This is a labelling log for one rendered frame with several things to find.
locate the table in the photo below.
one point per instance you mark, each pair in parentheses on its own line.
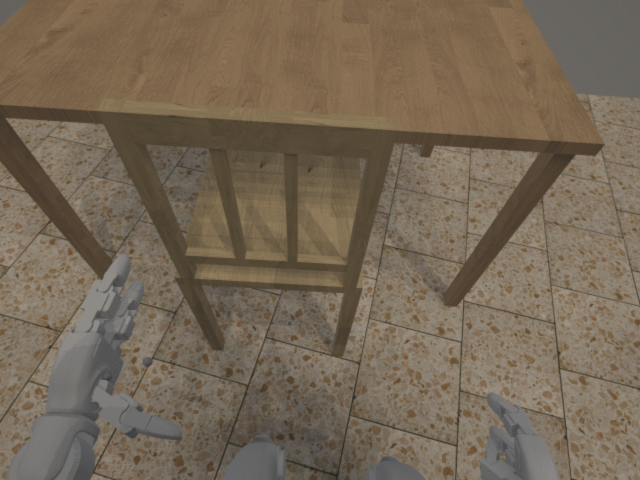
(457,73)

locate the chair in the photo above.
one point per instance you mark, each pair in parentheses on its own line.
(280,205)

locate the robot right hand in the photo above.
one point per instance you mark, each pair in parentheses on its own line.
(528,457)

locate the left robot shin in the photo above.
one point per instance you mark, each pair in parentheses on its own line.
(262,439)

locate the left robot thigh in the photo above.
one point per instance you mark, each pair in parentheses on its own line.
(257,461)

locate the robot left hand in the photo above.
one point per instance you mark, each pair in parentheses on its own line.
(92,348)

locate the left robot forearm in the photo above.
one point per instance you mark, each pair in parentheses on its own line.
(60,448)

